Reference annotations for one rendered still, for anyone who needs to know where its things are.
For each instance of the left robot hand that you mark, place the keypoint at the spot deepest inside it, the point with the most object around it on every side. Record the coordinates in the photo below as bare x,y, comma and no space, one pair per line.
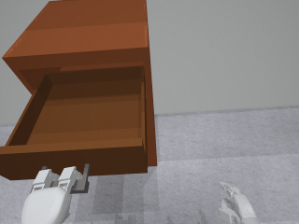
50,205

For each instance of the right robot hand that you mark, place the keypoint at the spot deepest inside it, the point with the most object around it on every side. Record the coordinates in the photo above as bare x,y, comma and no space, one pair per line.
234,211

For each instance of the cabinet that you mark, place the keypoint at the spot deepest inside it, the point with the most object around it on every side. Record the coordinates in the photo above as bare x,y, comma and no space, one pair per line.
69,35

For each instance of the handle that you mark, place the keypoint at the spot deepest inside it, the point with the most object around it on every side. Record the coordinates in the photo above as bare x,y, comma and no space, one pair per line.
80,186

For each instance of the drawer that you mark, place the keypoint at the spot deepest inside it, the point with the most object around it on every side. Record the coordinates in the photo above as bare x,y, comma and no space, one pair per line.
77,117

